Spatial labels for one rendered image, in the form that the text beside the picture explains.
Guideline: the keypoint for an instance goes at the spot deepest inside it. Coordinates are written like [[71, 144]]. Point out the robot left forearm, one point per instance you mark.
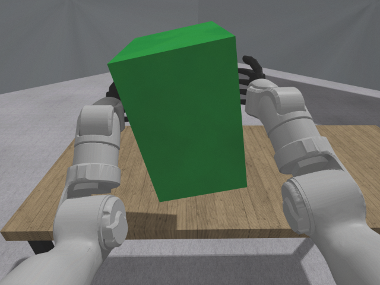
[[96, 150]]

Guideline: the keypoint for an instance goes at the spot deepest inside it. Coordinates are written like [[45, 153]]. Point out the right robot upper arm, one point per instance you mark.
[[326, 206]]

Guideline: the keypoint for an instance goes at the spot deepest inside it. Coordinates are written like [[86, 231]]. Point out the robot right forearm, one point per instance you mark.
[[299, 148]]

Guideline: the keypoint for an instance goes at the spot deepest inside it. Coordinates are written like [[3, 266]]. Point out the table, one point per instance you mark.
[[252, 212]]

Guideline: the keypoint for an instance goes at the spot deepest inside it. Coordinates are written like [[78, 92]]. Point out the carton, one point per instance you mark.
[[180, 92]]

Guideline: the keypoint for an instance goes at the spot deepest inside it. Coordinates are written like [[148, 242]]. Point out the left robot hand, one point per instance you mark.
[[114, 93]]

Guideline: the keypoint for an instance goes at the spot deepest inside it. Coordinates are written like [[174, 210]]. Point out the right robot hand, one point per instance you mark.
[[254, 74]]

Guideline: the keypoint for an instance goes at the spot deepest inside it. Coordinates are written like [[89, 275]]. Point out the left robot upper arm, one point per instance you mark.
[[86, 229]]

